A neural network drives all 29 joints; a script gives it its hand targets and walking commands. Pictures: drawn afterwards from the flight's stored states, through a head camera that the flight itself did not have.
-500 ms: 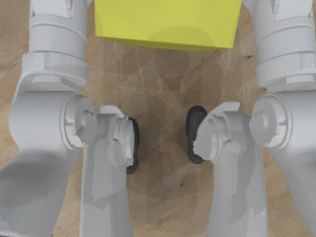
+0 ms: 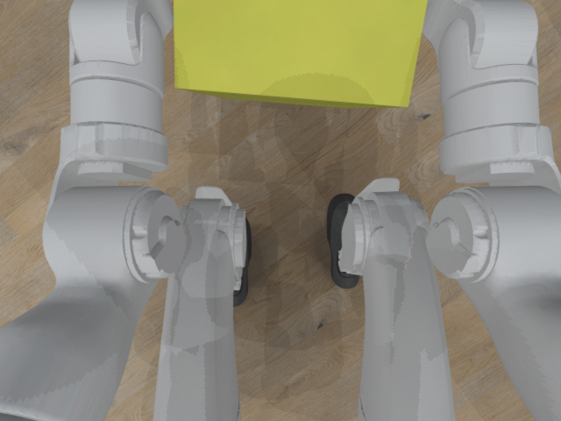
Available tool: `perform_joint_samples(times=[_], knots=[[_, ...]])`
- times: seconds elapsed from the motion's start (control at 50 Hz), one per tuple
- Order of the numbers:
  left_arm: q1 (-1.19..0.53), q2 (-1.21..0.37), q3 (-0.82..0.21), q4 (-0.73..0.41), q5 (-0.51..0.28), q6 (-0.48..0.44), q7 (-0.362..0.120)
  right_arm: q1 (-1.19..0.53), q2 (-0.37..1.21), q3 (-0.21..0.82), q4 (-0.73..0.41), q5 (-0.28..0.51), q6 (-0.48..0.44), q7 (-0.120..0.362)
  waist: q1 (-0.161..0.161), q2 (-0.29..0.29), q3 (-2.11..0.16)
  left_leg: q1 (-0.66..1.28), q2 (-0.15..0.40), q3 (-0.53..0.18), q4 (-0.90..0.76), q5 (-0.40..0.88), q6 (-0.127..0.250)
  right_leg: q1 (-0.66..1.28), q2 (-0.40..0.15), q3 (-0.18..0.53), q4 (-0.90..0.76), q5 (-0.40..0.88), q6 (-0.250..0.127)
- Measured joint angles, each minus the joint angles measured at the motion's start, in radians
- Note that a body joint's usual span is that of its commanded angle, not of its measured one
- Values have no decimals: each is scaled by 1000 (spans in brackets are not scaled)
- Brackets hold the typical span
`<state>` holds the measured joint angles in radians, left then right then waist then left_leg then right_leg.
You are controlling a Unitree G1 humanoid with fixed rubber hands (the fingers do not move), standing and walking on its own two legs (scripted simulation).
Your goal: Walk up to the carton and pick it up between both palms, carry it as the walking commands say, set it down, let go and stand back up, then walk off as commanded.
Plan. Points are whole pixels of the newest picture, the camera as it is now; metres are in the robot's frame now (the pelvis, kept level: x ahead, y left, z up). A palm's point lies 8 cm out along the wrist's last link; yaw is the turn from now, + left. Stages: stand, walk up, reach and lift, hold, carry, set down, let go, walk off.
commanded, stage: reach and lift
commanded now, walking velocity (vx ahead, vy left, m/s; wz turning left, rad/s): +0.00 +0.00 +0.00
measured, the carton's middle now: out of the picture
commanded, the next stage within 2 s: none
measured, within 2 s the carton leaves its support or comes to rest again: neither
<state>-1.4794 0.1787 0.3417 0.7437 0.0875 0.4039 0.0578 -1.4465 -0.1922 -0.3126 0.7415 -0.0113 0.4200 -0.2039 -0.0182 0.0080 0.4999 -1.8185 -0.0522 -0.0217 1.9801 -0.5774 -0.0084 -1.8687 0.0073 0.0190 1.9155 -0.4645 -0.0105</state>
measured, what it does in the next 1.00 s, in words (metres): rises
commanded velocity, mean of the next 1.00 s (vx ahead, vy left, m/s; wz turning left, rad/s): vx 0.00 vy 0.00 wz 0.00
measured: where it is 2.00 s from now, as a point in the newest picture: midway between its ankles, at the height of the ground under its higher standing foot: (289, 266)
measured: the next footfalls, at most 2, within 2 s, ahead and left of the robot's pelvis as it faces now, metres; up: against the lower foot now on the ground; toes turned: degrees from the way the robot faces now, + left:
none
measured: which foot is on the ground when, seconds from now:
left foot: down 0.00-1.00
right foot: down 0.00-1.00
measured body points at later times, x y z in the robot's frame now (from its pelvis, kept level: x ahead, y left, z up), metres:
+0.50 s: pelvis +0.01 +0.00 +0.05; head +0.30 +0.00 +0.40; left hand +0.57 +0.13 +0.01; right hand +0.56 -0.16 +0.00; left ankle +0.13 +0.12 -0.42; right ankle +0.16 -0.13 -0.42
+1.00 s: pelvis +0.04 +0.00 +0.12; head +0.26 +0.00 +0.52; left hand +0.54 +0.13 +0.10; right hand +0.53 -0.16 +0.09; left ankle +0.13 +0.12 -0.42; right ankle +0.16 -0.13 -0.42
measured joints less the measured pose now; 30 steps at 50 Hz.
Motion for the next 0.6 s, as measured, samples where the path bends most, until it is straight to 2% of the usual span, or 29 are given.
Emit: perform_joint_samples(times=[0.22,0.34,0.44,0.6], knots=[[68,-32,5,-35,9,7,-1,65,37,-40,-49,-53,20,25,-1,5,-41,68,-10,-8,-63,14,0,78,5,2,-64,5,3],[93,-49,23,-29,30,15,0,79,52,-66,-28,-69,24,34,-1,7,-110,75,-14,-9,-112,31,0,87,7,6,-109,14,4],[153,-75,41,-18,53,22,-6,141,76,-75,-14,-89,25,41,-1,7,-221,76,-15,-10,-159,34,0,87,7,8,-152,14,11],[284,-157,107,43,144,16,-15,283,132,-145,46,-184,18,85,-2,9,-497,63,-15,-12,-256,36,0,74,7,12,-242,12,12]])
